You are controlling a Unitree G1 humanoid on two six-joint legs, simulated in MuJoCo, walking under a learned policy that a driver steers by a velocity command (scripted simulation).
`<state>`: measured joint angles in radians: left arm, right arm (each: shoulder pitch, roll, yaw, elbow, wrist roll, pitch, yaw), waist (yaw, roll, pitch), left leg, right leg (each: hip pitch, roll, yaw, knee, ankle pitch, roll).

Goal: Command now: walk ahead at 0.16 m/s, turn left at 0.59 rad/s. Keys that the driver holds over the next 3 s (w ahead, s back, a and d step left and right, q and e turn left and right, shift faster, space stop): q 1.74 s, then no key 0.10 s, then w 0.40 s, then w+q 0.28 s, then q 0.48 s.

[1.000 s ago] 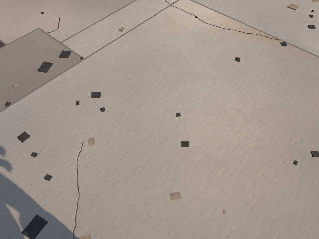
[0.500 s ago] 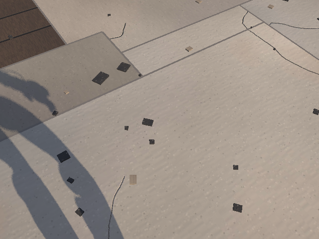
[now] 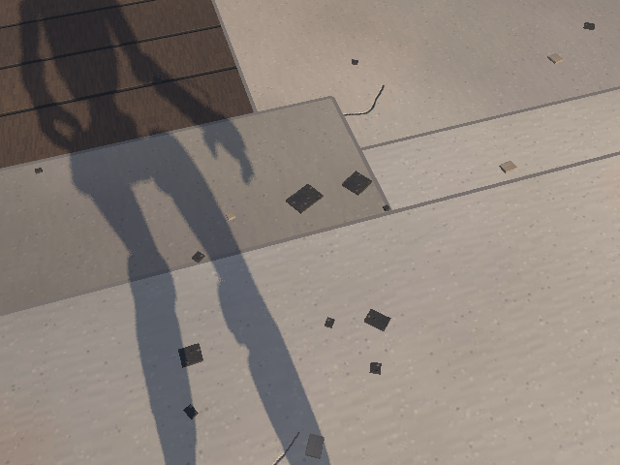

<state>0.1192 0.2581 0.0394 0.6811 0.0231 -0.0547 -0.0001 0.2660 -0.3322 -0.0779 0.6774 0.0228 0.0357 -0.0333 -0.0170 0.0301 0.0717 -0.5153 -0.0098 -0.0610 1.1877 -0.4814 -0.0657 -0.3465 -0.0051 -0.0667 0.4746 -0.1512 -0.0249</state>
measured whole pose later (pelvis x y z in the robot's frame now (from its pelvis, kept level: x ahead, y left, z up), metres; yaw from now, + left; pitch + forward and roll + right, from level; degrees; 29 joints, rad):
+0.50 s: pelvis +0.07 +0.04 +0.01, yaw +17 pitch +2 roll -2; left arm 0.07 0.33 0.08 0.74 0.00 0.01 0.02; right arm 0.17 -0.31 -0.07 0.59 0.00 0.03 -0.02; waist -0.01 -0.03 0.07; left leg -0.33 -0.05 -0.09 0.46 -0.16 0.05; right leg -0.52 -0.01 0.03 1.00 -0.41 0.08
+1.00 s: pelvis +0.08 +0.02 +0.01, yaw +35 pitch +1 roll +0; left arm 0.15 0.27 0.06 0.71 0.01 0.03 0.03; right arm 0.20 -0.33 -0.10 0.62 0.02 0.07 -0.01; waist 0.01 0.02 0.07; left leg -0.46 0.02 -0.04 0.93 -0.41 -0.10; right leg -0.21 -0.05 -0.09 0.43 -0.23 0.00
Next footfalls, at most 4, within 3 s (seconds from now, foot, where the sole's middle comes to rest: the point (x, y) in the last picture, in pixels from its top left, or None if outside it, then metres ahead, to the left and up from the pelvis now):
0.28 left None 0.12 0.15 -0.77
0.72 right None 0.18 -0.07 -0.77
1.12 left None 0.02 0.16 -0.77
1.62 right None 0.20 0.02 -0.77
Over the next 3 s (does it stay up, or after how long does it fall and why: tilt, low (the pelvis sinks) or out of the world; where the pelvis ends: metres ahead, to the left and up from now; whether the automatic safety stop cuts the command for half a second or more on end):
stays up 0.18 0.41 -0.01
